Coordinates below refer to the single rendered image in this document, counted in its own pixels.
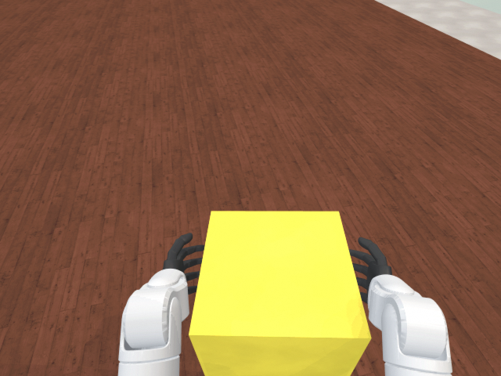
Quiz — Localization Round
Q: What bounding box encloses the robot left hand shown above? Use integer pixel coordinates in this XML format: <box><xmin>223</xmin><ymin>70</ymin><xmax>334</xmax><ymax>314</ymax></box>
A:
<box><xmin>163</xmin><ymin>233</ymin><xmax>205</xmax><ymax>295</ymax></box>

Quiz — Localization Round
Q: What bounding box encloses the robot right hand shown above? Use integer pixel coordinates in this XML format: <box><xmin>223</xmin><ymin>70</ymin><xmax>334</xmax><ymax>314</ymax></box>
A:
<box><xmin>348</xmin><ymin>237</ymin><xmax>392</xmax><ymax>304</ymax></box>

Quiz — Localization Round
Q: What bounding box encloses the carton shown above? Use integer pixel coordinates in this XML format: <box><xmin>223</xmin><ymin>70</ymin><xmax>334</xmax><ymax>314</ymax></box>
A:
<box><xmin>189</xmin><ymin>211</ymin><xmax>371</xmax><ymax>376</ymax></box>

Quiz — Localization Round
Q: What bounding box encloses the robot left forearm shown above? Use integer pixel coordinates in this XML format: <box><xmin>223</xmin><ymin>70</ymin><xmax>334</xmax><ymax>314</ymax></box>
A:
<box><xmin>118</xmin><ymin>269</ymin><xmax>189</xmax><ymax>376</ymax></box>

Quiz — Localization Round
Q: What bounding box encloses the robot right forearm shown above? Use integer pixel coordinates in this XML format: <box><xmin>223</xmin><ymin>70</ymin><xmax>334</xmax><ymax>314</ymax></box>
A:
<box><xmin>368</xmin><ymin>274</ymin><xmax>452</xmax><ymax>376</ymax></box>

